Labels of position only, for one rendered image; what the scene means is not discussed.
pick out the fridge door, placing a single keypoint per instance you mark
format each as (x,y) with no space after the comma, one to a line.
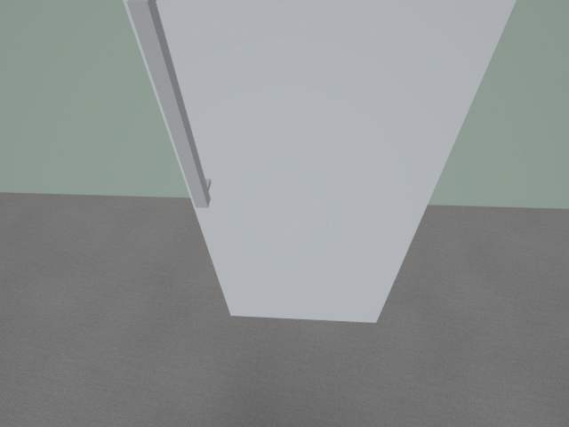
(324,126)

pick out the handle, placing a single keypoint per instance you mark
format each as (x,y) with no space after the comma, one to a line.
(150,31)

